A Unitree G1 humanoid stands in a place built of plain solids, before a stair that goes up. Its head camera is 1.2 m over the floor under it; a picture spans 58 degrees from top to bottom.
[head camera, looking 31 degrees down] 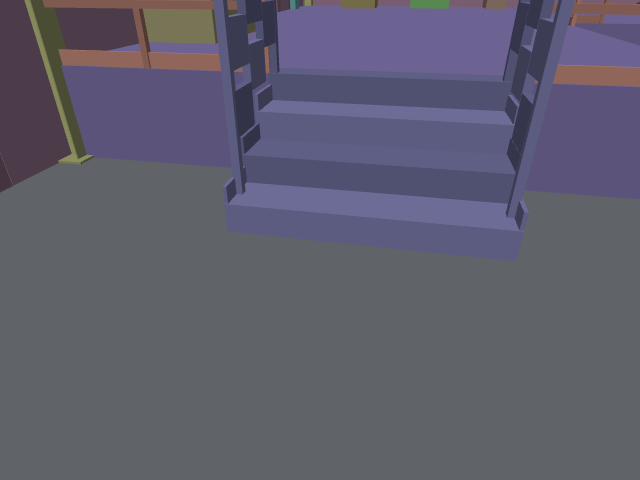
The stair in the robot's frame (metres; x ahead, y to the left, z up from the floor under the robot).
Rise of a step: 0.17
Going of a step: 0.30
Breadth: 1.52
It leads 11 degrees to the right of straight ahead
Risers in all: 4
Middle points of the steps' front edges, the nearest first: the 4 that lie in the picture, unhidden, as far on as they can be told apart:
1.94 -0.23 0.17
2.23 -0.29 0.34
2.53 -0.35 0.51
2.82 -0.41 0.68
